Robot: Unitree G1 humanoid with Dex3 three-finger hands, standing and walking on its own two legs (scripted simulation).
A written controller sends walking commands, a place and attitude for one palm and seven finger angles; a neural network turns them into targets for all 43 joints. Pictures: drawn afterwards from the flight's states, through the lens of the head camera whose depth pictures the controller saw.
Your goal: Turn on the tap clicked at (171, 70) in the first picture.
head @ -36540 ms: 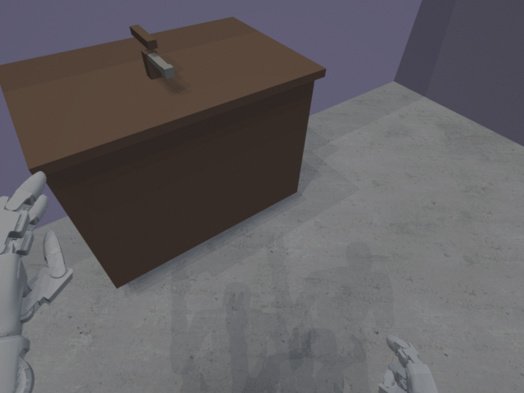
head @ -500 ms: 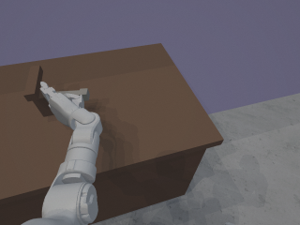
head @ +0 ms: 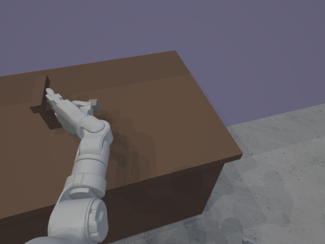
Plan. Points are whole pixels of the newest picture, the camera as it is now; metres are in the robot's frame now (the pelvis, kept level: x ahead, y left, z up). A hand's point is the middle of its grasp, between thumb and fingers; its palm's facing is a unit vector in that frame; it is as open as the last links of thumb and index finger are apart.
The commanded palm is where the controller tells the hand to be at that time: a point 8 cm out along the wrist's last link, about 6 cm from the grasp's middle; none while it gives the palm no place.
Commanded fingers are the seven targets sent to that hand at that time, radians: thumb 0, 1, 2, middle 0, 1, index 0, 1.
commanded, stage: lift the hand up off the lever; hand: left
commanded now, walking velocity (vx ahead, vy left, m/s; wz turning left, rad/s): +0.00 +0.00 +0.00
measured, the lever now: (93, 105) +0.49 +0.21 +0.07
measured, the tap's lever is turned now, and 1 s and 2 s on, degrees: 79 79 79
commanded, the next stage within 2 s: draw the hand back beside the body in 0.70 s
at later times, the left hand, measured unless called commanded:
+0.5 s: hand (85, 103) +0.42 +0.19 +0.15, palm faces +0.79 -0.61 -0.07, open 7.8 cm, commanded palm +0.36 +0.20 +0.15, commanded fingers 0.00 0.90 0.90 -0.15 -0.15 -0.15 -0.15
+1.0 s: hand (103, 106) +0.39 +0.14 +0.16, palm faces +0.39 -0.92 -0.06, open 7.8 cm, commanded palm +0.33 +0.21 +0.16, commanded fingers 0.00 0.90 0.90 -0.16 -0.18 -0.16 -0.18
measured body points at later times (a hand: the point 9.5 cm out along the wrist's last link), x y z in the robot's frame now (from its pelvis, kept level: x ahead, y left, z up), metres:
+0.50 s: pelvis +0.00 -0.01 +0.01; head +0.00 -0.02 +0.46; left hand +0.37 +0.22 +0.15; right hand +0.15 -0.24 -0.11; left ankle +0.02 +0.13 -0.72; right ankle +0.00 -0.06 -0.72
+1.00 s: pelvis +0.00 -0.01 +0.01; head -0.01 -0.03 +0.46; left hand +0.37 +0.19 +0.16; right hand +0.13 -0.26 -0.10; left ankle +0.02 +0.13 -0.72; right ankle +0.00 -0.06 -0.72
